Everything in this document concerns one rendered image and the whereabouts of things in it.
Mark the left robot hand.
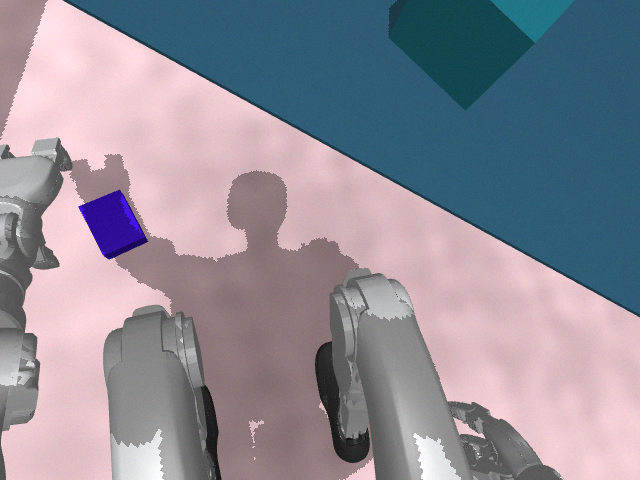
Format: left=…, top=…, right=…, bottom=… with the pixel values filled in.
left=0, top=137, right=73, bottom=270

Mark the left robot foot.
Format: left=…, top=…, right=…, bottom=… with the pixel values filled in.
left=201, top=385, right=222, bottom=480

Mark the right robot hand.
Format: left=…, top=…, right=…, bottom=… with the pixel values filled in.
left=448, top=401, right=543, bottom=480

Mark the right robot foot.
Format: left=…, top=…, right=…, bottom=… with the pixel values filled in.
left=315, top=341, right=370, bottom=463

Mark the left robot arm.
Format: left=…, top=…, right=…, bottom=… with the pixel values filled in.
left=0, top=198, right=43, bottom=480

